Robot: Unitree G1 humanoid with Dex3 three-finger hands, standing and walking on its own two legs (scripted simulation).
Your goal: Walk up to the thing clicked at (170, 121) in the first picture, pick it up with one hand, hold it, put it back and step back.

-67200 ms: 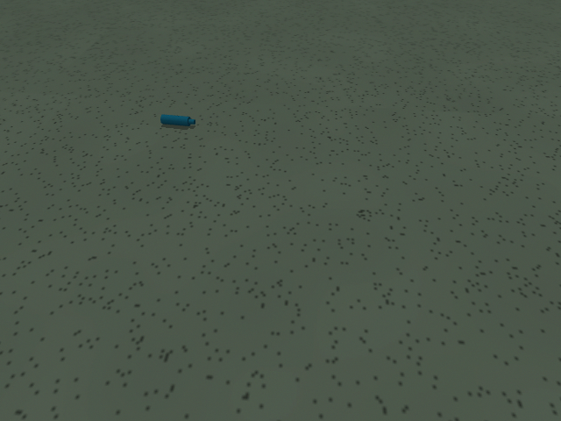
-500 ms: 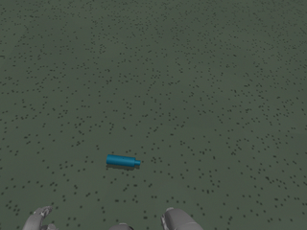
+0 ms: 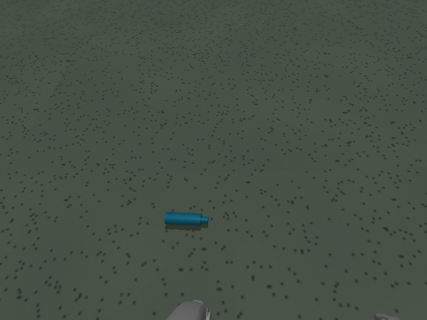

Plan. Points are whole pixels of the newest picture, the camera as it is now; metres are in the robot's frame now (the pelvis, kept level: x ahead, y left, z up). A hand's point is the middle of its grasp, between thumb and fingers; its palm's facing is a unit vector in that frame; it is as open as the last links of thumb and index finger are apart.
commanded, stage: step back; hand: left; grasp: from above
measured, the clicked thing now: (187, 218) +0.65 +0.19 -0.74
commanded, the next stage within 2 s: none
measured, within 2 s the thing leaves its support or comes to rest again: neither
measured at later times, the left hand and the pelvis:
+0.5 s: hand out of the picture -0.06 +0.27 -0.16, palm faces +0.00 -0.93 -0.37, open 7.4 cm; pelvis -0.16 +0.00 -0.01, yaw +0 degrees
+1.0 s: hand out of the picture -0.23 +0.26 -0.15, palm faces +0.07 -0.92 -0.40, open 7.4 cm; pelvis -0.34 -0.02 -0.01, yaw +5 degrees
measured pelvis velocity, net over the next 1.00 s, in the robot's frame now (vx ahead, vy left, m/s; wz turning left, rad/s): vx -0.34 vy -0.02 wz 0.09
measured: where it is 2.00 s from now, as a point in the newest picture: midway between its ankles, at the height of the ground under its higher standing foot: outside the picture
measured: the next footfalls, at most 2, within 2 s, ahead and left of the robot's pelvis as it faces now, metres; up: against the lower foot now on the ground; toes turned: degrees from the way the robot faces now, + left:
left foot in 0.16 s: -0.04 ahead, +0.12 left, +0.00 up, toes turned +2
right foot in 0.58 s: -0.19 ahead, -0.14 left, +0.00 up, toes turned +1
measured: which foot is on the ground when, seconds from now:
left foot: up 0.00-0.14, down 0.16-0.60, up 0.62-0.90, down 0.92-1.00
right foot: down 0.00-0.18, up 0.20-0.56, down 0.58-0.94, up 0.96-1.00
